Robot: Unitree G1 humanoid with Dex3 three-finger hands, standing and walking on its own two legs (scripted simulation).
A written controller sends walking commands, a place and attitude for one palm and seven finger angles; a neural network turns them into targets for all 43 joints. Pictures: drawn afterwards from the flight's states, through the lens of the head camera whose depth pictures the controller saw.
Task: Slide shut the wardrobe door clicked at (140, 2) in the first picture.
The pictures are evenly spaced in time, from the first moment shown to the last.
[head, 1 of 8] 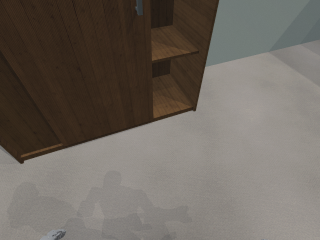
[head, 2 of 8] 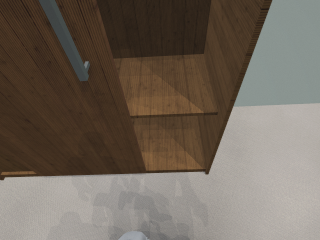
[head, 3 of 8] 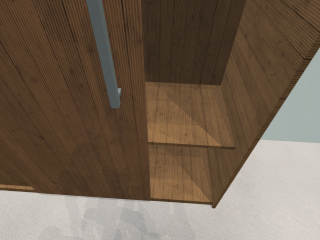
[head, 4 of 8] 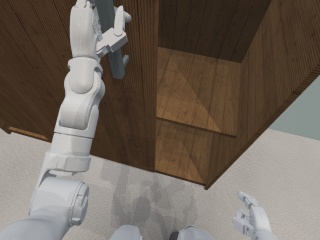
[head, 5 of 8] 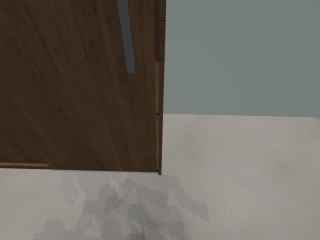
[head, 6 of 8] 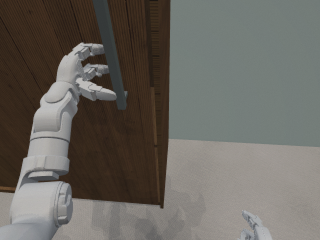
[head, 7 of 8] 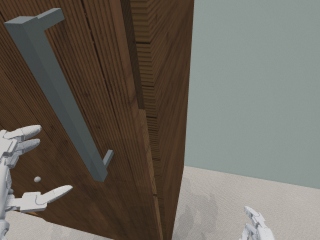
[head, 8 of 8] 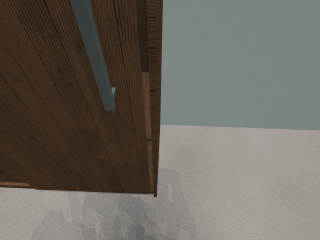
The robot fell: no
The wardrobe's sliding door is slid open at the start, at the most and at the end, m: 0.38 0.38 0.02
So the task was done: yes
